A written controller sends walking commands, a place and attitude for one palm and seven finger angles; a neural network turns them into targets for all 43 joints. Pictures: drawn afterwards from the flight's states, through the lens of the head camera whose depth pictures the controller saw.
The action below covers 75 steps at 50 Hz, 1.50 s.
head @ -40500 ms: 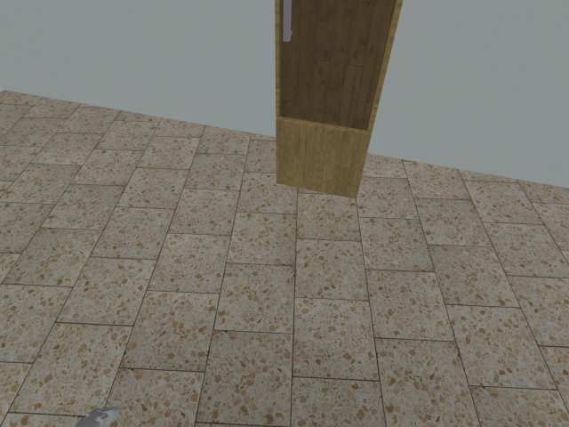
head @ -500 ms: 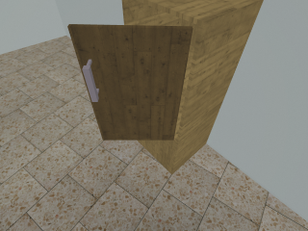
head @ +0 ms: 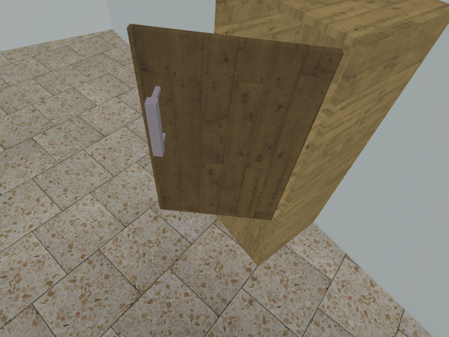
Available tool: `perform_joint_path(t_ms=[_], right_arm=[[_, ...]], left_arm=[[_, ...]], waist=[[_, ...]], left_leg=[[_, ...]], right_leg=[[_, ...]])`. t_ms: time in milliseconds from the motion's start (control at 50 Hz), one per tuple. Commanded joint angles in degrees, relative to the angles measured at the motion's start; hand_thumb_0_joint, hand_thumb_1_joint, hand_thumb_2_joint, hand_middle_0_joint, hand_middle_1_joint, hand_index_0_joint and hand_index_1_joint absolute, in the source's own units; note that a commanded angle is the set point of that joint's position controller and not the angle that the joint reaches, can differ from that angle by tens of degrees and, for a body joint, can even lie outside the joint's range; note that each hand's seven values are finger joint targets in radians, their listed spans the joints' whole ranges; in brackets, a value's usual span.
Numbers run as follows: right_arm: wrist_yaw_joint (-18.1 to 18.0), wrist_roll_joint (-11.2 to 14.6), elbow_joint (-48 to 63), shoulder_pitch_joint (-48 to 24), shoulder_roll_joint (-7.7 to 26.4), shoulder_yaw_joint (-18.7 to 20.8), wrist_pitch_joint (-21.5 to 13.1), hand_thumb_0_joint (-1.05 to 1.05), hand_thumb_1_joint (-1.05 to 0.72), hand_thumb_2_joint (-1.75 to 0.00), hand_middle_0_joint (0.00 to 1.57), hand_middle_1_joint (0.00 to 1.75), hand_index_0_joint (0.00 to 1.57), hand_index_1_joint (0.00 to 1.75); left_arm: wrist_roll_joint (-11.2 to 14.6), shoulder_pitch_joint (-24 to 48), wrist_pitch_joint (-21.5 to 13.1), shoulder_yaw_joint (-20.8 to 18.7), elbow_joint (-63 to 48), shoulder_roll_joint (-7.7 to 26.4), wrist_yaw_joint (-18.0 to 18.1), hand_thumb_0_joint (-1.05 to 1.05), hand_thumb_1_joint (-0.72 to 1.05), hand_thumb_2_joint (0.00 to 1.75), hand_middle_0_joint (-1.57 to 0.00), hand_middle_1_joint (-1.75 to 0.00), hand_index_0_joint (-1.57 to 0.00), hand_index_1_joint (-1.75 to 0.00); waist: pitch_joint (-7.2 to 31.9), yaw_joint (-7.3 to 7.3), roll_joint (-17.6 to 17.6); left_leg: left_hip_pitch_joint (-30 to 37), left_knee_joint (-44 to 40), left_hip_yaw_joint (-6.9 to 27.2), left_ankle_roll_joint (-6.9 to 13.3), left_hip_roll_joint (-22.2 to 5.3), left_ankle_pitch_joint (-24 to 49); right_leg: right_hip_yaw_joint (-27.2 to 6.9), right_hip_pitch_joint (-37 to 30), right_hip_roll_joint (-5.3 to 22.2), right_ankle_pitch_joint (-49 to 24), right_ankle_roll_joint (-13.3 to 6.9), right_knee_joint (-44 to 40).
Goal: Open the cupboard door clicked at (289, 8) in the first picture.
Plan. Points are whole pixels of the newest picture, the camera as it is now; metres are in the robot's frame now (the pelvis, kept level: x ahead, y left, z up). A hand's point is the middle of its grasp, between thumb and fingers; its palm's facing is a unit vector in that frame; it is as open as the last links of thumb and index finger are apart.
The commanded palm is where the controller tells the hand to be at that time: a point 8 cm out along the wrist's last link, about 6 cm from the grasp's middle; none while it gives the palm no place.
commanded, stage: come to a stop and stand still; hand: left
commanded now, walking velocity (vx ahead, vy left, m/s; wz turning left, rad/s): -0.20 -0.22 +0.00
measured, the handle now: (157, 122) +0.51 +0.20 +0.08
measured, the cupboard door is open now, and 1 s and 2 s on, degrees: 49 49 49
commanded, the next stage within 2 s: look again from close up in 0.88 s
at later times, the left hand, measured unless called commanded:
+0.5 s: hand out of the picture +0.02 +0.14 -0.17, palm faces +0.07 -0.98 -0.20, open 7.2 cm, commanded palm none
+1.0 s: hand out of the picture -0.09 +0.10 -0.16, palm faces +0.07 -0.99 -0.13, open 7.4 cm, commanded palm none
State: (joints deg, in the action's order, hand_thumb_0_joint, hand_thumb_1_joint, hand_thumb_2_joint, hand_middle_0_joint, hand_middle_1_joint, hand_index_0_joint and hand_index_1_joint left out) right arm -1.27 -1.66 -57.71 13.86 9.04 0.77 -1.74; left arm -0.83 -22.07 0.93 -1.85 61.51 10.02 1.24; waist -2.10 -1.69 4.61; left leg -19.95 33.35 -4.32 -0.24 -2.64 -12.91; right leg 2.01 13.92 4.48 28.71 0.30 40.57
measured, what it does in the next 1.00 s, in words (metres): steps on the spot: right foot, then left foot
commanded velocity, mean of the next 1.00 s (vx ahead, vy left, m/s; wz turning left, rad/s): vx -0.02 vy -0.02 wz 0.00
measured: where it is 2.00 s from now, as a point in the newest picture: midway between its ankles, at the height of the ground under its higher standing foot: outside the picture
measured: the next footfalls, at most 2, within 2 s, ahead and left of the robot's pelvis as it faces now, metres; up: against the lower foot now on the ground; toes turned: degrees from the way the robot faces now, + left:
right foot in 0.18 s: +0.03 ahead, -0.09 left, +0.00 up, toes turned +1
left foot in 0.46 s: +0.00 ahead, +0.09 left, +0.00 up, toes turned +4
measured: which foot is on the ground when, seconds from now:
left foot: down 0.00-0.22, up 0.24-0.44, down 0.46-1.00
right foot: up 0.00-0.16, down 0.18-1.00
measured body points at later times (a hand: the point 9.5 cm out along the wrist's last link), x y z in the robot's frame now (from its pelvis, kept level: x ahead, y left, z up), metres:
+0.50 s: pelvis -0.03 -0.04 +0.01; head -0.02 -0.03 +0.46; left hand +0.01 +0.20 -0.15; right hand +0.00 -0.26 -0.15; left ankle -0.04 +0.08 -0.73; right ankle -0.01 -0.10 -0.73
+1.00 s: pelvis -0.04 -0.04 +0.02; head -0.04 -0.03 +0.47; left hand -0.09 +0.15 -0.15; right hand -0.10 -0.23 -0.15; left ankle -0.04 +0.08 -0.73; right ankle -0.01 -0.10 -0.73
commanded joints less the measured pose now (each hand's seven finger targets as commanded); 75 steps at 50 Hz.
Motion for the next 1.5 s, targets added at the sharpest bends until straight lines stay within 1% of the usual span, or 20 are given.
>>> perform_joint_path(t_ms=[0, 80, 140, 180, 200, 260, 360, 420, 460, 480, 500, 680, 940, 960, 980, 1020, 1060, 1120, 1220, 1480], right_arm=[[-1.38, 0.51, 0.95, 2.50, 7.94, 1.08, 0.06, 0.00, -0.90, -0.90, 0.20, 0.30, 0.20, 0.30], [-2.20, 0.33, 1.49, 2.07, 10.89, 3.51, 1.33, 0.00, -0.90, -0.90, 0.20, 0.30, 0.20, 0.30], [-2.00, 0.54, 2.95, -1.69, 10.64, 3.88, 2.05, 0.00, -0.90, -0.90, 0.20, 0.30, 0.20, 0.30], [-1.29, 1.21, 3.87, -1.30, 4.79, 2.96, 2.82, 0.00, -0.90, -0.90, 0.20, 0.30, 0.20, 0.30], [-0.81, 1.31, 4.18, -1.87, 2.83, 2.54, 3.33, 0.00, -0.90, -0.90, 0.20, 0.30, 0.20, 0.30], [-0.39, 0.89, 2.38, -1.94, 2.54, 2.50, 4.11, 0.00, -0.90, -0.90, 0.20, 0.30, 0.20, 0.30], [-0.07, 1.16, 0.91, -0.70, 1.07, 1.53, 3.06, 0.00, -0.90, -0.90, 0.20, 0.30, 0.20, 0.30], [-0.49, 1.06, -1.89, 4.36, 0.68, 0.79, 2.19, 0.00, -0.90, -0.90, 0.20, 0.30, 0.20, 0.30], [-0.83, 0.52, -2.01, 2.30, 3.44, 0.45, 1.41, 0.00, -0.90, -0.90, 0.20, 0.30, 0.20, 0.30], [-0.90, 0.52, -1.91, 1.74, 3.73, 0.34, 1.39, 0.00, -0.90, -0.90, 0.20, 0.30, 0.20, 0.30], [-0.80, 0.65, -2.87, 1.00, 2.89, 0.04, 1.18, 0.00, -0.90, -0.90, 0.20, 0.30, 0.20, 0.30], [-0.79, 0.68, -5.59, 8.22, 1.56, -0.70, 1.95, 0.00, -0.90, -0.90, 0.20, 0.30, 0.20, 0.30], [-0.94, 0.65, -7.30, 13.90, -1.06, -1.44, 1.43, 0.00, -0.90, -0.90, 0.20, 0.30, 0.20, 0.30], [-0.33, 0.65, -4.52, 7.08, 4.01, -0.16, 0.13, 0.00, -0.90, -0.90, 0.20, 0.30, 0.20, 0.30], [-0.61, 1.33, -2.47, 9.43, 0.94, -0.98, -0.05, 0.00, -0.90, -0.90, 0.20, 0.30, 0.20, 0.30], [-1.32, 1.27, -2.58, 15.10, -1.09, -0.58, -0.19, 0.00, -0.90, -0.90, 0.20, 0.30, 0.20, 0.30], [-0.88, 0.93, -2.79, 13.65, -0.07, -0.62, 0.46, 0.00, -0.90, -0.90, 0.20, 0.30, 0.20, 0.30], [-0.36, 0.25, -2.12, 13.69, 0.74, -0.37, 0.94, 0.00, -0.90, -0.90, 0.20, 0.30, 0.20, 0.30], [-0.32, 0.03, -1.26, 12.72, 1.87, -0.30, 0.52, 0.00, -0.90, -0.90, 0.20, 0.30, 0.20, 0.30], [-0.27, 0.54, -1.08, 9.60, 3.75, -0.31, -0.26, 0.00, -0.90, -0.90, 0.20, 0.30, 0.20, 0.30]], left_arm=[[-0.03, -4.18, -0.31, 0.20, -1.73, 1.99, 0.38, 0.00, 0.90, 0.90, -0.20, -0.30, -0.20, -0.30], [-0.40, -2.52, 0.63, -0.65, -3.56, 2.62, -0.13, 0.00, 0.90, 0.90, -0.20, -0.30, -0.20, -0.30], [-0.71, -4.73, 0.56, -1.15, -4.60, 2.48, -0.28, 0.00, 0.90, 0.90, -0.20, -0.30, -0.20, -0.30], [-1.56, -3.39, -0.17, -1.58, -5.91, 7.03, 0.11, 0.00, 0.90, 0.90, -0.20, -0.30, -0.20, -0.30], [-1.21, -0.91, -0.38, -1.42, -6.78, 8.33, 0.09, 0.00, 0.90, 0.90, -0.20, -0.30, -0.20, -0.30], [-1.05, 4.32, -1.09, -0.76, -8.30, 5.54, 0.51, 0.00, 0.90, 0.90, -0.20, -0.30, -0.20, -0.30], [-0.81, 3.04, -1.69, -0.80, -7.20, 6.46, 0.73, 0.00, 0.90, 0.90, -0.20, -0.30, -0.20, -0.30], [0.13, 4.84, -1.52, -0.47, -6.31, 5.22, 0.63, 0.00, 0.90, 0.90, -0.20, -0.30, -0.20, -0.30], [0.53, 4.03, -1.47, 0.29, -5.62, 2.93, 0.30, 0.00, 0.90, 0.90, -0.20, -0.30, -0.20, -0.30], [0.21, 3.53, -1.56, 0.41, -5.28, 2.33, 0.36, 0.00, 0.90, 0.90, -0.20, -0.30, -0.20, -0.30], [0.30, 4.18, -1.34, 0.33, -3.85, 3.18, 0.34, 0.00, 0.90, 0.90, -0.20, -0.30, -0.20, -0.30], [0.29, 2.55, -1.65, 0.89, -0.39, 3.47, 0.33, 0.00, 0.90, 0.90, -0.20, -0.30, -0.20, -0.30], [0.45, -2.04, -2.28, 1.04, 1.62, 0.84, 0.72, 0.00, 0.90, 0.90, -0.20, -0.30, -0.20, -0.30], [-0.64, -3.15, -3.82, 1.53, 2.36, 2.64, 3.24, 0.00, 0.90, 0.90, -0.20, -0.30, -0.20, -0.30], [-0.05, -4.17, -4.55, 1.16, 2.89, 5.17, 3.10, 0.00, 0.90, 0.90, -0.20, -0.30, -0.20, -0.30], [0.46, -3.51, -3.63, 1.00, 1.31, 3.74, 2.81, 0.00, 0.90, 0.90, -0.20, -0.30, -0.20, -0.30], [0.19, -0.55, -3.63, 1.18, 0.51, 2.26, 1.97, 0.00, 0.90, 0.90, -0.20, -0.30, -0.20, -0.30], [-0.11, 1.06, -2.73, 1.05, -0.48, 1.05, 1.57, 0.00, 0.90, 0.90, -0.20, -0.30, -0.20, -0.30], [-0.14, -0.23, -2.21, 0.88, -1.41, 1.27, 1.33, 0.00, 0.90, 0.90, -0.20, -0.30, -0.20, -0.30], [-0.19, -0.63, -2.38, 1.18, -2.84, 1.64, 1.07, 0.00, 0.90, 0.90, -0.20, -0.30, -0.20, -0.30]], waist=[[3.11, 1.02, -18.98], [5.02, 1.93, -10.89], [6.28, -0.17, -9.15], [4.98, 0.60, 7.08], [3.54, 0.64, 8.91], [1.44, 1.83, 5.06], [3.54, 0.64, 2.83], [2.34, 2.24, -1.28], [0.62, -0.03, -8.48], [0.65, -0.56, -6.94], [-0.07, -0.46, -12.18], [-4.58, 1.12, -1.74], [-3.84, 1.45, -4.07], [-7.53, 0.87, -9.82], [-3.74, 3.13, -7.95], [9.07, 3.97, -9.18], [5.59, 3.91, -4.10], [-5.53, 3.50, -0.24], [-6.64, 2.16, -6.31], [-3.63, 1.46, -4.23]], left_leg=[[7.18, -12.71, 11.85, 9.07, -14.77, 39.88], [10.06, -9.58, 11.77, 10.57, -16.75, 41.52], [4.27, -6.15, 8.95, 7.60, -13.05, 26.26], [-1.85, 2.53, 0.37, 1.37, -1.52, -1.27], [-2.82, 8.99, 0.21, 0.24, 2.09, -13.43], [-3.44, 21.17, 3.62, 0.23, 1.55, -13.55], [0.66, 4.73, 1.21, -0.67, 1.60, -11.87], [11.35, -12.01, 3.48, 0.43, -0.09, 0.28], [7.41, -14.02, 9.76, 3.33, -6.50, 6.09], [4.94, -13.94, 9.38, 3.44, -7.19, 3.85], [3.45, -15.49, 8.94, 2.86, -5.70, 3.29], [5.55, -16.12, 5.40, 1.69, -2.25, -5.95], [4.94, -14.98, 4.60, 1.78, -1.57, -4.22], [1.97, -5.24, -0.53, -0.91, -1.48, -5.19], [2.38, -3.87, 0.90, -0.96, -0.72, -2.59], [8.13, -5.03, 2.59, 0.13, -0.69, -3.18], [8.50, -5.86, 4.22, 0.80, -1.25, -3.10], [2.95, -8.53, 6.09, 1.97, -1.21, -6.16], [-2.86, -15.23, 9.48, 2.95, -2.49, -11.98], [-1.52, -18.31, 10.68, 3.33, -3.33, -9.58]], right_leg=[[-0.19, 3.64, -0.29, -0.59, 0.06, 3.93], [0.75, 4.57, -2.39, -4.04, -0.11, 1.17], [-0.16, -1.90, -2.28, -16.53, -0.39, -9.44], [-11.73, -2.67, 7.23, -32.99, -3.35, -18.55], [-13.86, 0.98, 12.79, -37.25, -7.45, -20.93], [-10.62, 3.66, 9.53, -35.78, -10.89, -21.14], [-9.48, -3.47, 8.72, -35.77, -11.58, -19.42], [-7.69, 0.84, 5.18, -24.28, -6.52, -18.29], [-4.88, -1.14, 0.68, -20.82, -2.31, -19.24], [-5.01, -4.10, 0.60, -20.67, -1.24, -20.60], [-4.35, -6.07, 1.22, -21.34, -1.66, -19.96], [-6.61, -1.80, 2.18, -6.47, -2.38, -28.58], [-6.83, -0.78, 2.24, -7.28, -2.71, -27.78], [-8.64, 0.56, 4.14, -35.25, 2.96, -24.73], [-8.04, -4.97, 7.39, -56.77, 1.91, -20.84], [-7.59, -9.62, 7.80, -42.16, -3.85, -18.08], [-7.96, -1.59, 5.99, -12.90, -5.94, -22.61], [-7.45, 7.26, 3.71, -0.63, -5.05, -23.35], [-5.71, 4.04, 1.09, -4.71, -3.97, -18.80], [-4.07, -1.64, 1.50, -14.32, -3.28, -18.03]])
